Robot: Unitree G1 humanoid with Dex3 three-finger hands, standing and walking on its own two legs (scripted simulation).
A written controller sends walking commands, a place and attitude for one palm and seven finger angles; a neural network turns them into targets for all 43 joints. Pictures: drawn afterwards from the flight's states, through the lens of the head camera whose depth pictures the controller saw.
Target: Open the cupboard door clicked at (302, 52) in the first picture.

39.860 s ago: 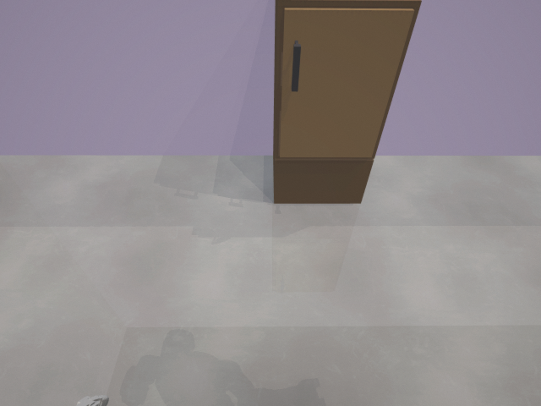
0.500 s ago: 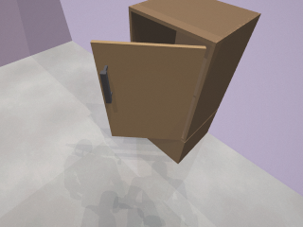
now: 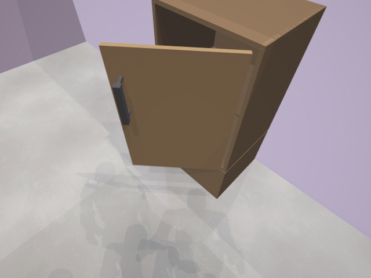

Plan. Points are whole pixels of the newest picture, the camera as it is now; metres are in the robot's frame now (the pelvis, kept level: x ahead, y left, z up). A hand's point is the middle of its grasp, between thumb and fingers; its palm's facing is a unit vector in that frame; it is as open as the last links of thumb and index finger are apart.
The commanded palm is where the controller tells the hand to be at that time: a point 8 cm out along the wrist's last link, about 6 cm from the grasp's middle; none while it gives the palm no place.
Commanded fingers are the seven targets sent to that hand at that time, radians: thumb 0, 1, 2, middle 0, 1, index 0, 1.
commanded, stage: come to a stop and stand still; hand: left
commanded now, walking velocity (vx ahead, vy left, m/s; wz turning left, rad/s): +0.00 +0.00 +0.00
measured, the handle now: (123, 101) +0.61 +0.23 -0.01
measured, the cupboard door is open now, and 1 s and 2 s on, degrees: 41 41 41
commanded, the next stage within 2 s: look again from close up in 0.52 s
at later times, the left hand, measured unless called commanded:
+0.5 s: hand out of the picture -0.01 +0.22 -0.16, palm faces +0.06 -0.97 -0.25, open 7.4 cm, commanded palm none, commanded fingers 0.00 0.90 0.90 -0.20 -0.30 -0.20 -0.30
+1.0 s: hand out of the picture -0.02 +0.18 -0.16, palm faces +0.02 -0.98 -0.20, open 7.3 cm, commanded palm none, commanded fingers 0.00 0.90 0.90 -0.20 -0.30 -0.20 -0.30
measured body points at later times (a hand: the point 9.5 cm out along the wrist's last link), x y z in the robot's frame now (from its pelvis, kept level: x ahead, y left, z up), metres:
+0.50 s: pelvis -0.03 +0.02 +0.01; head -0.05 +0.01 +0.46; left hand -0.01 +0.27 -0.14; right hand +0.02 -0.22 -0.14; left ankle -0.04 +0.11 -0.73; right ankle +0.04 -0.10 -0.73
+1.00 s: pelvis -0.03 +0.01 +0.01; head -0.04 +0.02 +0.46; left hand -0.02 +0.24 -0.15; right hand -0.06 -0.20 -0.15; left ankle -0.04 +0.11 -0.73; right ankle +0.04 -0.10 -0.73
